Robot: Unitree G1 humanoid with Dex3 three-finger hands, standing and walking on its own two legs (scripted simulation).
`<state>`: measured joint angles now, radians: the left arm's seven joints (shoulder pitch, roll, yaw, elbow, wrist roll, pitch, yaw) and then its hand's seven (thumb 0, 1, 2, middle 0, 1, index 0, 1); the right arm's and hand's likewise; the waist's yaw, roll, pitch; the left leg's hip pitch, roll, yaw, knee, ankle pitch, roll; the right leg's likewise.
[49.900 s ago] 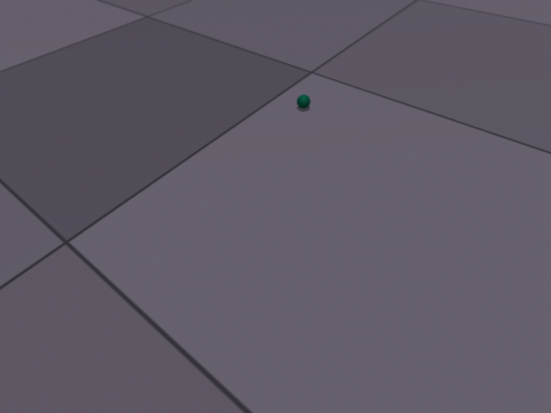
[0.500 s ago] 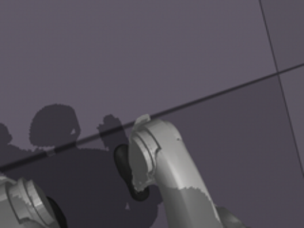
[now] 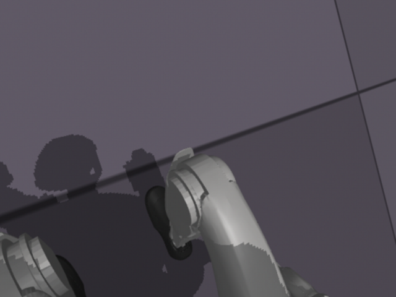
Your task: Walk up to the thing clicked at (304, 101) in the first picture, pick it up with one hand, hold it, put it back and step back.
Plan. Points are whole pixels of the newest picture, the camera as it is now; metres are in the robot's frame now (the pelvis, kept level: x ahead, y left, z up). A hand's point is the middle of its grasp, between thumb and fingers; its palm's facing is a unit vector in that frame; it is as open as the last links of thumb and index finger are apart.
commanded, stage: withdraw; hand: left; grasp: from above
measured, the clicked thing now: out of the picture +0.52 +0.32 -0.27
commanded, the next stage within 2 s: home in 0.94 s
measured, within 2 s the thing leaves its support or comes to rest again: neither
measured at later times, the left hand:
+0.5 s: hand out of the picture +0.51 +0.35 -0.09, palm faces -0.41 -0.08 -0.91, open 14.1 cm
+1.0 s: hand out of the picture +0.51 +0.33 -0.12, palm faces -0.40 -0.08 -0.91, open 13.6 cm
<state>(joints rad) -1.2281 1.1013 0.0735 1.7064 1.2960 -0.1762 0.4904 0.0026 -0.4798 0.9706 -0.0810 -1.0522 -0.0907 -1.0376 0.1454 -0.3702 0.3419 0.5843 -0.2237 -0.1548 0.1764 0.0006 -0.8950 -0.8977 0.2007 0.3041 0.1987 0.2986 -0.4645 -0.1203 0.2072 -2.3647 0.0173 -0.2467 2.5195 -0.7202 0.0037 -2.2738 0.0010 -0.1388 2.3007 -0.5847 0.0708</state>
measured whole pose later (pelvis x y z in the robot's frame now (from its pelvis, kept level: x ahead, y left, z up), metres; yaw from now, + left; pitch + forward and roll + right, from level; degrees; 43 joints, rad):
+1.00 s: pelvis -0.01 -0.01 +0.02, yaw +5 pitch +34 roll -10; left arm -1.21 0.91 0.05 1.43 1.28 -0.15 0.23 0.00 -0.44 0.95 -0.18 -0.92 -0.17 -0.93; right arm 0.24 -0.32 0.20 0.58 -0.13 0.06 0.08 0.00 -0.91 -0.90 0.20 0.30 0.20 0.30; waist -0.38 0.00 0.04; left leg -2.36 0.00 -0.15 2.38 -0.64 0.01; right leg -2.29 -0.04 -0.06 2.24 -0.56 0.05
